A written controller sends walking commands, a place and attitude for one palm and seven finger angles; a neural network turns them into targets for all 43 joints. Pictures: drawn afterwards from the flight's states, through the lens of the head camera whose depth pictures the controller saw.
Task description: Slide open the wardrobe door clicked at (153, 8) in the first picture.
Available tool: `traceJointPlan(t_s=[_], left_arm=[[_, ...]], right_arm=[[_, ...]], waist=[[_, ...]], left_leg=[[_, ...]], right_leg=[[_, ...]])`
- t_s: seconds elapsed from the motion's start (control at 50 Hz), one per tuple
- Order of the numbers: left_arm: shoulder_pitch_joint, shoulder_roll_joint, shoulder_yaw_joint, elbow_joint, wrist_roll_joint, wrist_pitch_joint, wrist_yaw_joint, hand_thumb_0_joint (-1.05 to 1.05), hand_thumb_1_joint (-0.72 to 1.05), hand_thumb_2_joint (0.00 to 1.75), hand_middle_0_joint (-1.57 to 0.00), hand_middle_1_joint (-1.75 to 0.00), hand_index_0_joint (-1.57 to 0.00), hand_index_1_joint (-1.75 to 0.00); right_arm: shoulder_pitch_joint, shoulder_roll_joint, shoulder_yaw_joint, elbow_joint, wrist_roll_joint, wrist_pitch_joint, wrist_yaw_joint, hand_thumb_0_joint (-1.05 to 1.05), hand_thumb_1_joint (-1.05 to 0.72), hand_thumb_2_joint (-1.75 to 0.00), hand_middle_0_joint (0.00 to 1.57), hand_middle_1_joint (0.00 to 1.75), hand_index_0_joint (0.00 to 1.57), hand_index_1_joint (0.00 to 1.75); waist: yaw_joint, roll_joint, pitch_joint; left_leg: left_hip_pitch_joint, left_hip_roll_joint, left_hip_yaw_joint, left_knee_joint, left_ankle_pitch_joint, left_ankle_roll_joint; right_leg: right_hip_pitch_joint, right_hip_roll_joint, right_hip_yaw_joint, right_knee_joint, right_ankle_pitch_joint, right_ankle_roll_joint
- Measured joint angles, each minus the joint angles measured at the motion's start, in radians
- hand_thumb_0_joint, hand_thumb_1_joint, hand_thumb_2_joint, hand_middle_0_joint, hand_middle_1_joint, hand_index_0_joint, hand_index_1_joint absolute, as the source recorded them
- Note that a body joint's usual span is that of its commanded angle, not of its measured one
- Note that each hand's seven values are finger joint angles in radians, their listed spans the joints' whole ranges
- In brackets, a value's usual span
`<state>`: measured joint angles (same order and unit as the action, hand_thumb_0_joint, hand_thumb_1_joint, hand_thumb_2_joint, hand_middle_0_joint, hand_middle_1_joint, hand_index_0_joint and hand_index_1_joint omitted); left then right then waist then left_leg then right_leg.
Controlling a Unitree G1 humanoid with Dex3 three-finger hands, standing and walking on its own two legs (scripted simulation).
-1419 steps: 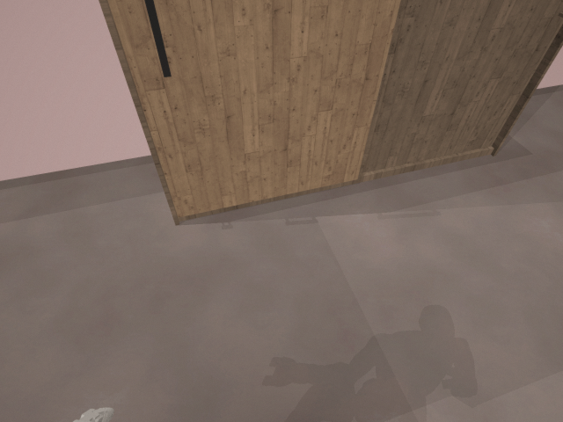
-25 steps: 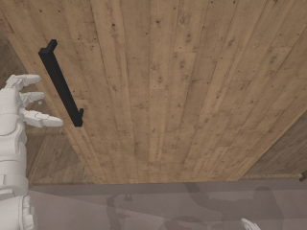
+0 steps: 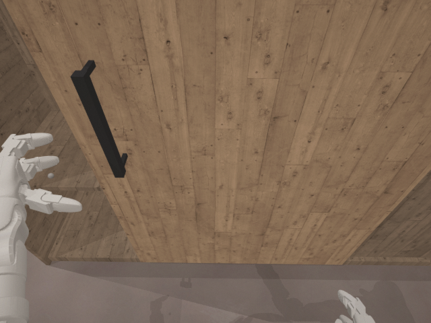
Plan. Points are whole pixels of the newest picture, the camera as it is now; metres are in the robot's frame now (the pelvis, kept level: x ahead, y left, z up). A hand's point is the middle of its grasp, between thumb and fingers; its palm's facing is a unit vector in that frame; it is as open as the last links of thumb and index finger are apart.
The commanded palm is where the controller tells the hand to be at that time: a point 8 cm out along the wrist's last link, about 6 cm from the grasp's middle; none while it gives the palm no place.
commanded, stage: slip the hand off the handle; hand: left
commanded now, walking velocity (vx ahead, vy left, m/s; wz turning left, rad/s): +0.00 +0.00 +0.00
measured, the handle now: (106, 126) +0.46 +0.28 +0.12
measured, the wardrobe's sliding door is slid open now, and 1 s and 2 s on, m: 0.43 0.43 0.43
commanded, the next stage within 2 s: draw the hand back to the body in 0.16 s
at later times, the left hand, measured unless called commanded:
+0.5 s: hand (41, 196) +0.26 +0.30 +0.14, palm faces +0.10 -0.99 -0.03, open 14.7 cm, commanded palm +0.22 +0.35 +0.14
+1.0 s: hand (11, 223) +0.21 +0.31 +0.15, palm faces +0.45 -0.85 -0.28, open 13.5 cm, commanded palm +0.16 +0.34 +0.17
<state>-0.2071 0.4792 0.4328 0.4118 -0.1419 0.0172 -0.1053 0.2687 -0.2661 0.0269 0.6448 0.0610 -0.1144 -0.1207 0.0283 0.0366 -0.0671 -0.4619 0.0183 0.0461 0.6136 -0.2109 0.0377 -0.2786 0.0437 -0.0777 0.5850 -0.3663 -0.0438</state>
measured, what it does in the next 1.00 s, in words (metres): stands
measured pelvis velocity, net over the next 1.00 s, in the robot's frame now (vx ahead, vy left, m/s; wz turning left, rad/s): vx -0.02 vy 0.02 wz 0.00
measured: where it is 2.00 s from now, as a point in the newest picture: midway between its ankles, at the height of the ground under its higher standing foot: outside the picture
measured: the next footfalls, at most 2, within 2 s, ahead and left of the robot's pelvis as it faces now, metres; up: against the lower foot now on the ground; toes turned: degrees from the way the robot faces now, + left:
none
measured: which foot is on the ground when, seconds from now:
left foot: down 0.00-1.00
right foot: down 0.00-1.00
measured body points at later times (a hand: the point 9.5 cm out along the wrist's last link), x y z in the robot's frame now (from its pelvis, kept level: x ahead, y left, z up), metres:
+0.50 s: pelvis +0.00 +0.00 +0.00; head -0.02 +0.00 +0.45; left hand +0.25 +0.35 +0.15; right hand +0.18 -0.23 -0.07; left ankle +0.06 +0.10 -0.73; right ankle -0.04 -0.09 -0.73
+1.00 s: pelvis -0.02 +0.02 +0.01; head -0.03 +0.02 +0.46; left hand +0.18 +0.35 +0.17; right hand +0.18 -0.19 -0.06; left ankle +0.06 +0.10 -0.73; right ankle -0.04 -0.09 -0.73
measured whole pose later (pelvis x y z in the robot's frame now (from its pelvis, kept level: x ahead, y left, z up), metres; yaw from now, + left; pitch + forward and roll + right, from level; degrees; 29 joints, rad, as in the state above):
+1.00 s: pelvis -0.02 +0.02 +0.01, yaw +0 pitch -3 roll -2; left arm 0.24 0.36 0.35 -0.16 -0.14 -0.03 0.05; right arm 0.19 -0.25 0.06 0.65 0.02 -0.22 -0.10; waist 0.08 0.06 0.01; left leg -0.29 -0.02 0.04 0.45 -0.11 0.06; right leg -0.11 0.02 -0.06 0.43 -0.27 -0.01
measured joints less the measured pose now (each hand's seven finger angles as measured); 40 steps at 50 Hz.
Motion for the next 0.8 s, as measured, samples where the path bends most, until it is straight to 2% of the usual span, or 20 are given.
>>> traceJointPlan(t_s=[0.22, 0.3, 0.32, 0.36, 0.4, 0.46, 0.52, 0.62, 0.7, 0.8], left_arm=[[0.165, -0.03, 0.002, -0.159, -0.038, 0.032, -0.021, -0.02, -0.55, 0.2, -0.25, -1.15, -0.25, -1.15], [0.175, -0.032, 0.015, -0.179, -0.045, 0.035, -0.019, -0.02, -0.55, 0.2, -0.25, -1.15, -0.25, -1.15], [0.171, -0.034, 0.023, -0.175, -0.075, 0.03, -0.039, -0.02, -0.55, 0.2, -0.25, -1.15, -0.25, -1.15], [0.161, -0.042, 0.032, -0.167, -0.142, 0.006, -0.117, -0.02, -0.55, 0.2, -0.25, -1.15, -0.25, -1.15], [0.156, -0.039, 0.033, -0.16, -0.19, -0.018, -0.202, -0.02, -0.55, 0.2, -0.25, -1.15, -0.25, -1.15], [0.155, -0.021, 0.025, -0.147, -0.234, -0.042, -0.319, -0.02, -0.55, 0.2, -0.25, -1.15, -0.25, -1.15], [0.172, -0.001, 0.026, -0.151, -0.249, -0.019, -0.374, -0.02, -0.55, 0.2, -0.25, -1.15, -0.25, -1.15], [0.255, -0.005, 0.056, -0.231, -0.263, 0.038, -0.334, -0.02, -0.55, 0.2, -0.25, -1.15, -0.25, -1.15], [0.32, -0.042, 0.053, -0.338, -0.265, 0.044, -0.285, -0.02, -0.55, 0.2, -0.25, -1.15, -0.25, -1.15], [0.352, -0.075, 0.023, -0.423, -0.251, 0.06, -0.256, -0.02, -0.52, 0.21, -0.25, -1.13, -0.25, -1.13]], right_arm=[[-0.035, 0.014, 0.011, -0.021, 0.0, -0.029, 0.003, 0.01, -0.9, -0.9, 0.2, 0.3, 0.2, 0.3], [-0.04, 0.016, 0.015, -0.009, -0.002, -0.037, -0.004, 0.01, -0.9, -0.9, 0.2, 0.3, 0.2, 0.3], [-0.042, 0.014, 0.019, -0.004, 0.0, -0.041, -0.007, 0.01, -0.9, -0.9, 0.2, 0.3, 0.2, 0.3], [-0.044, 0.011, 0.026, 0.008, 0.007, -0.053, -0.02, 0.01, -0.9, -0.9, 0.2, 0.3, 0.2, 0.3], [-0.046, 0.009, 0.034, 0.018, 0.009, -0.065, -0.031, 0.01, -0.9, -0.9, 0.2, 0.3, 0.2, 0.3], [-0.043, 0.007, 0.041, 0.014, 0.014, -0.084, -0.037, 0.01, -0.9, -0.9, 0.2, 0.3, 0.2, 0.3], [-0.036, 0.005, 0.04, -0.005, 0.018, -0.097, -0.029, 0.01, -0.9, -0.9, 0.2, 0.3, 0.2, 0.3], [-0.013, 0.001, 0.031, -0.045, 0.023, -0.114, -0.003, 0.01, -0.9, -0.9, 0.2, 0.3, 0.2, 0.3], [0.0, -0.002, 0.027, -0.048, 0.022, -0.127, 0.004, 0.01, -0.9, -0.9, 0.2, 0.3, 0.2, 0.3], [-0.012, 0.003, 0.035, -0.026, 0.02, -0.137, -0.005, 0.01, -0.9, -0.9, 0.2, 0.3, 0.2, 0.3]], waist=[[0.026, 0.001, -0.015], [0.036, -0.003, -0.008], [0.035, -0.002, -0.002], [0.038, 0.001, 0.009], [0.039, 0.002, 0.012], [0.033, 0.003, 0.012], [0.022, 0.005, 0.003], [0.013, 0.008, -0.006], [0.026, 0.008, -0.005], [0.044, 0.007, 0.009]], left_leg=[[0.028, -0.004, 0.003, -0.011, -0.003, -0.002], [0.032, -0.007, -0.007, -0.007, -0.003, -0.003], [0.035, -0.008, -0.011, -0.007, -0.002, -0.003], [0.044, -0.008, -0.018, -0.006, 0.0, -0.003], [0.051, -0.006, -0.018, -0.006, -0.001, -0.002], [0.059, -0.003, -0.012, -0.006, -0.001, -0.001], [0.064, -0.001, -0.001, -0.012, 0.001, 0.002], [0.077, -0.001, 0.016, -0.028, 0.008, 0.007], [0.091, -0.005, 0.015, -0.035, 0.012, 0.012], [0.11, -0.015, 0.004, -0.048, 0.025, 0.019]], right_leg=[[0.026, -0.003, 0.004, -0.009, -0.003, 0.0], [0.035, -0.004, -0.006, -0.007, -0.006, -0.001], [0.042, -0.005, -0.011, -0.01, -0.005, -0.001], [0.057, -0.003, -0.017, -0.019, -0.001, 0.0], [0.065, -0.001, -0.017, -0.024, 0.003, 0.001], [0.071, 0.001, -0.01, -0.025, 0.006, 0.004], [0.07, 0.001, 0.001, -0.026, 0.01, 0.007], [0.074, -0.002, 0.018, -0.035, 0.019, 0.012], [0.09, -0.005, 0.017, -0.045, 0.025, 0.017], [0.115, -0.012, 0.004, -0.06, 0.035, 0.022]])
